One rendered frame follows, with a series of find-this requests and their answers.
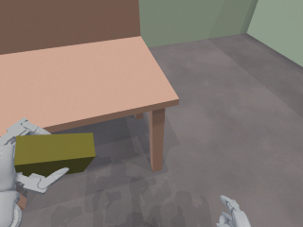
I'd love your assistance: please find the table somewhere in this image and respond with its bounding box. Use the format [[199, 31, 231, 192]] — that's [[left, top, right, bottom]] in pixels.
[[0, 0, 179, 210]]

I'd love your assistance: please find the sponge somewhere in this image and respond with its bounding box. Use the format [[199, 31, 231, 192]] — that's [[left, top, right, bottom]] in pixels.
[[14, 132, 96, 177]]

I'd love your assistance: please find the left robot hand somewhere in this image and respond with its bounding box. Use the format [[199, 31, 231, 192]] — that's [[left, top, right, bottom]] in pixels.
[[0, 117, 69, 195]]

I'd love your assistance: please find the left robot forearm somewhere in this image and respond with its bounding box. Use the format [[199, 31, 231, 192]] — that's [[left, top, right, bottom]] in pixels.
[[0, 190, 23, 227]]

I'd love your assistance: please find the right robot hand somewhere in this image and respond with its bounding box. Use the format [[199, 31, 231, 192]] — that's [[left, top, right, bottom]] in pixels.
[[216, 195, 251, 227]]

